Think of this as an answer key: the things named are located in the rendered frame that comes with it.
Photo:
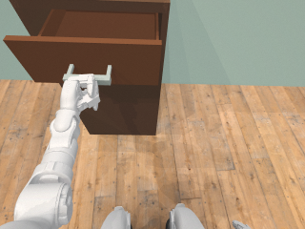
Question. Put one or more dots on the robot left upper arm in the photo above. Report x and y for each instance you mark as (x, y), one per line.
(43, 206)

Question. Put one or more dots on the handle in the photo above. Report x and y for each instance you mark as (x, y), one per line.
(102, 79)

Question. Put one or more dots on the robot left hand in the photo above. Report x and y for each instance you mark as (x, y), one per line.
(71, 93)

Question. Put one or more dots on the robot right hand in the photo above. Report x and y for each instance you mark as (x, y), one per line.
(239, 225)

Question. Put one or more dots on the cabinet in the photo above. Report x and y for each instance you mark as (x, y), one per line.
(123, 109)

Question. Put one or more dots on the left robot forearm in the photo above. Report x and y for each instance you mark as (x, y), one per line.
(60, 155)

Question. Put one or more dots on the drawer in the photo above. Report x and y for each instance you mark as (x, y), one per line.
(91, 40)

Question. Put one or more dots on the left robot shin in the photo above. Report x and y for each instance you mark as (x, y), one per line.
(118, 208)

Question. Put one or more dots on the right robot thigh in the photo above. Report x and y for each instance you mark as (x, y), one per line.
(184, 218)

